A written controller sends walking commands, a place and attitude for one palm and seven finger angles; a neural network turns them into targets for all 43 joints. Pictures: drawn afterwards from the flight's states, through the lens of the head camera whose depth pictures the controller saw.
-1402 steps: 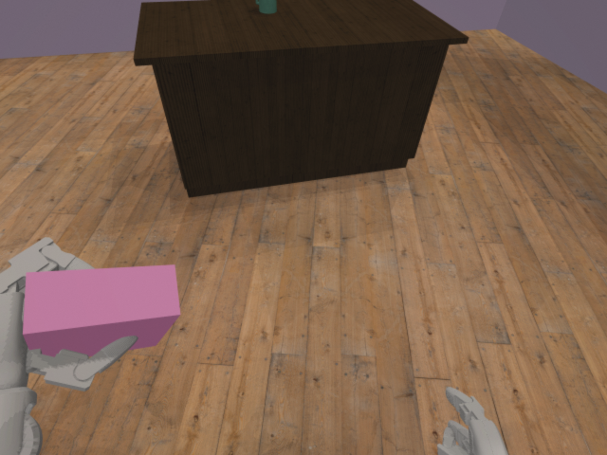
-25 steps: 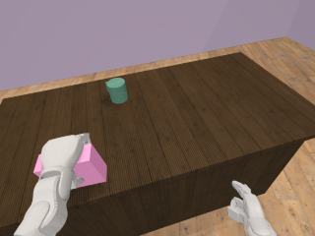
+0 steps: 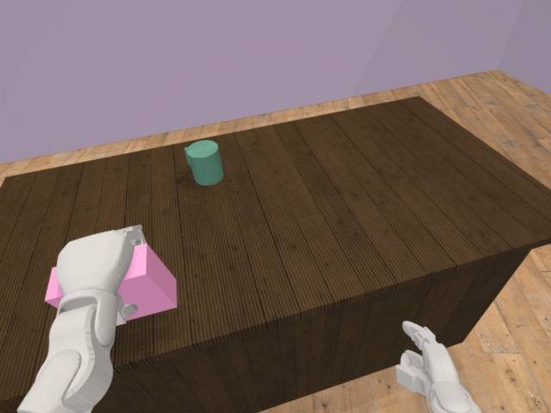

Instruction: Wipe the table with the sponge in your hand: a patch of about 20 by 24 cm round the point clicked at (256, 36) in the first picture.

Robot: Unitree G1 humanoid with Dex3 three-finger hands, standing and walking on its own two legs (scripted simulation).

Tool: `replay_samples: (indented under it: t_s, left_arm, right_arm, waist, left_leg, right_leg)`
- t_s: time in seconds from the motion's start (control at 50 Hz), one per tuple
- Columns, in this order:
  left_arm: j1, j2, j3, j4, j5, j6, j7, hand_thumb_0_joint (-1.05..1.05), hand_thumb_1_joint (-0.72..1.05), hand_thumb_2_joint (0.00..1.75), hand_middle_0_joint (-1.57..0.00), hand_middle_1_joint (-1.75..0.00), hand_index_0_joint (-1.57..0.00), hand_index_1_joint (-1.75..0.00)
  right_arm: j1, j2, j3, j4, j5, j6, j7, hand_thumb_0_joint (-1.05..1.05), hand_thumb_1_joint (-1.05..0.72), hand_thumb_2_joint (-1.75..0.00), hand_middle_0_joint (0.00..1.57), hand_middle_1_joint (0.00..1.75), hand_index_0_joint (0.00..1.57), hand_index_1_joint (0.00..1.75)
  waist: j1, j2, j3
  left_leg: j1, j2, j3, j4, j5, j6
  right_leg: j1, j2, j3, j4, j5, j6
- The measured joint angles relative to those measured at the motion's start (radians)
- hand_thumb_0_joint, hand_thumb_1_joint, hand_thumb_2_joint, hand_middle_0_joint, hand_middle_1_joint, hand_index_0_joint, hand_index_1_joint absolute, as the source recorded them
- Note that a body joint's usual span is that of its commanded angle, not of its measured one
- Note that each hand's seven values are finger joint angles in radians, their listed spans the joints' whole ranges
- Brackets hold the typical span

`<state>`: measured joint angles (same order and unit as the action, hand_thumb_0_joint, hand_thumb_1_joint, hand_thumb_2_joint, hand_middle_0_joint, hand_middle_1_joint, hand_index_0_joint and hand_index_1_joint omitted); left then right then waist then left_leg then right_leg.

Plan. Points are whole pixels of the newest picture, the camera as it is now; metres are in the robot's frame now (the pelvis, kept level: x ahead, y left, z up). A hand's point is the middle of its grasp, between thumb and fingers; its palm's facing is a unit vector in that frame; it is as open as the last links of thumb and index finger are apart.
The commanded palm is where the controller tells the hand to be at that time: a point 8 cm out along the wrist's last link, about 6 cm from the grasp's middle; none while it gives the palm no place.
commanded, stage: lower the sponge onto the table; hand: left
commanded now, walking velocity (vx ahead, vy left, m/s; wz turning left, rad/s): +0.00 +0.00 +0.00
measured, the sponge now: (124, 293) +0.24 +0.29 +0.05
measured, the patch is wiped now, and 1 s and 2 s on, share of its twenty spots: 0.00 0.00 0.05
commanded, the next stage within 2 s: wipe forward along the first lane in 1.62 s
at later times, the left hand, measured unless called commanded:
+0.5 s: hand (99, 282) +0.23 +0.31 +0.09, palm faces +0.08 -0.08 -0.99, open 9.1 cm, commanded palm +0.20 +0.29 +0.14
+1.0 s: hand (115, 298) +0.23 +0.30 +0.05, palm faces -0.03 -0.13 -0.99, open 9.1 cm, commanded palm +0.21 +0.29 +0.12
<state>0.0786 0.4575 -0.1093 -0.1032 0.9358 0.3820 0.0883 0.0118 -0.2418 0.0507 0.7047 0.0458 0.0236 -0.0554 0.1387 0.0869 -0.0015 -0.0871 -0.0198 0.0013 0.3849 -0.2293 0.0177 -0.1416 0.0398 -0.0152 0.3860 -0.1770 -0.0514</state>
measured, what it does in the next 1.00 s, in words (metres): stands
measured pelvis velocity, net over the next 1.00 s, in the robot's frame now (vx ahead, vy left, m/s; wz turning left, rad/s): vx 0.00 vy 0.01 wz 0.01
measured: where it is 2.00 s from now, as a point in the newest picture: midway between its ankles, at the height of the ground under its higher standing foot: outside the picture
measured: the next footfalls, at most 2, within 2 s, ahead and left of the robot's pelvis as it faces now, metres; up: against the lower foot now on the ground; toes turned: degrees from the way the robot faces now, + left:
none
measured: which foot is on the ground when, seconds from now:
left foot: down 0.00-1.00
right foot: down 0.00-1.00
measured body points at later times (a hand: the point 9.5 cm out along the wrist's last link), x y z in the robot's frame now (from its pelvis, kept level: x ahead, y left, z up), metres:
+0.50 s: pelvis +0.00 +0.00 +0.00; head -0.02 -0.04 +0.45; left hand +0.22 +0.31 +0.14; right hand +0.24 -0.20 -0.08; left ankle -0.01 +0.11 -0.74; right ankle +0.03 -0.09 -0.74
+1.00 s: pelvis +0.00 +0.01 +0.00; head -0.01 -0.03 +0.45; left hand +0.23 +0.30 +0.10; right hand +0.25 -0.20 -0.08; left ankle -0.01 +0.11 -0.74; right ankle +0.03 -0.09 -0.74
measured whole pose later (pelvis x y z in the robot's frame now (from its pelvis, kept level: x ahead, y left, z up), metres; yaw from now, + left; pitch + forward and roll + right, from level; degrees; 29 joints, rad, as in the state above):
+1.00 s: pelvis +0.00 +0.01 +0.00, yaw +1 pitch -2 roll +0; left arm 0.08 0.43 -0.09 0.02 0.91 0.40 0.06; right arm 0.02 -0.26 0.04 0.69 0.05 0.02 -0.07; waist 0.11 0.09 -0.01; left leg -0.14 -0.03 -0.01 0.40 -0.23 0.03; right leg -0.18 0.03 -0.02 0.39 -0.18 -0.04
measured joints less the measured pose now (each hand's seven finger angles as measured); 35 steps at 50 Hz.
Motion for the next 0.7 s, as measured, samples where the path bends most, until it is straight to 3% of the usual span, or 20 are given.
replay_samples:
  t_s: [0.1,0.16,0.2,0.26,0.36,0.4,0.46,0.58,0.7]
  left_arm:
    - [-0.023,0.015,0.054,0.040,-0.047,0.121,-0.032,-0.01,-0.42,1.07,-0.82,-1.40,-0.82,-1.40]
    - [-0.006,0.019,0.047,0.049,-0.058,0.148,-0.089,-0.01,-0.41,1.07,-0.82,-1.40,-0.82,-1.40]
    - [0.013,0.017,0.035,0.042,-0.061,0.127,-0.121,-0.01,-0.41,1.07,-0.82,-1.40,-0.82,-1.40]
    - [0.033,0.016,0.018,0.033,-0.052,0.041,-0.136,-0.01,-0.42,1.07,-0.82,-1.40,-0.82,-1.40]
    - [0.041,0.032,0.037,0.021,-0.018,-0.082,-0.071,-0.01,-0.42,1.07,-0.82,-1.40,-0.82,-1.40]
    - [0.034,0.034,0.056,0.022,-0.018,-0.085,-0.039,-0.01,-0.42,1.07,-0.82,-1.40,-0.82,-1.40]
    - [0.011,0.030,0.073,0.042,-0.030,-0.041,-0.014,-0.01,-0.42,1.07,-0.82,-1.40,-0.82,-1.40]
    - [0.009,0.000,0.054,0.070,-0.056,0.053,-0.058,-0.01,-0.42,1.07,-0.82,-1.40,-0.82,-1.40]
    - [0.047,-0.013,0.014,0.061,-0.029,-0.020,-0.074,-0.01,-0.42,1.07,-0.82,-1.40,-0.82,-1.40]
  right_arm:
    - [-0.020,-0.004,0.012,-0.001,0.015,0.022,0.011,0.01,-0.90,-0.90,0.20,0.30,0.20,0.30]
    - [-0.021,-0.021,0.012,-0.019,0.019,0.027,0.009,0.01,-0.90,-0.90,0.21,0.30,0.20,0.30]
    - [-0.016,-0.033,0.009,-0.029,0.015,0.023,0.003,0.01,-0.90,-0.90,0.21,0.30,0.20,0.30]
    - [0.001,-0.042,0.001,-0.035,0.004,0.007,-0.012,0.01,-0.90,-0.90,0.20,0.30,0.20,0.30]
    - [0.025,-0.028,-0.012,-0.019,-0.007,-0.016,-0.027,0.01,-0.90,-0.90,0.20,0.30,0.20,0.30]
    - [0.027,-0.023,-0.015,-0.012,-0.004,-0.020,-0.025,0.01,-0.90,-0.90,0.20,0.30,0.20,0.30]
    - [0.023,-0.018,-0.014,-0.003,0.004,-0.018,-0.018,0.01,-0.90,-0.90,0.20,0.30,0.20,0.30]
    - [0.008,-0.022,-0.005,-0.012,0.013,-0.004,-0.004,0.01,-0.90,-0.90,0.20,0.30,0.20,0.30]
    - [0.018,-0.020,-0.004,-0.024,-0.003,-0.007,-0.011,0.01,-0.90,-0.90,0.20,0.30,0.20,0.30]
  waist:
    - [-0.026,0.011,-0.005]
    - [-0.038,0.017,-0.004]
    - [-0.037,0.017,0.003]
    - [-0.027,0.010,0.010]
    - [-0.008,-0.009,0.014]
    - [-0.005,-0.007,0.013]
    - [-0.013,0.001,0.005]
    - [-0.035,0.016,-0.001]
    - [-0.025,0.003,0.002]
  left_leg:
    - [-0.003,-0.001,0.000,-0.008,0.007,-0.001]
    - [-0.016,-0.004,-0.006,0.000,0.007,0.001]
    - [-0.022,-0.005,-0.009,0.007,0.005,0.003]
    - [-0.027,-0.006,-0.014,0.018,0.001,0.004]
    - [-0.020,0.002,-0.012,0.024,-0.005,-0.001]
    - [-0.016,0.005,-0.009,0.023,-0.006,-0.002]
    - [-0.017,0.002,-0.008,0.017,-0.002,-0.001]
    - [-0.031,-0.008,-0.008,0.006,0.010,0.005]
    - [-0.037,-0.009,-0.006,0.017,0.003,0.007]
  right_leg:
    - [-0.006,-0.001,0.001,-0.002,0.004,0.001]
    - [-0.015,-0.005,-0.006,0.005,0.002,0.003]
    - [-0.019,-0.006,-0.009,0.010,0.000,0.004]
    - [-0.020,-0.007,-0.014,0.015,-0.004,0.003]
    - [-0.009,0.002,-0.012,0.008,-0.001,-0.002]
    - [-0.005,0.005,-0.008,0.003,0.002,-0.003]
    - [-0.007,0.002,-0.007,0.000,0.005,0.000]
    - [-0.026,-0.008,-0.007,0.003,0.007,0.007]
    - [-0.033,-0.008,-0.005,0.014,0.001,0.008]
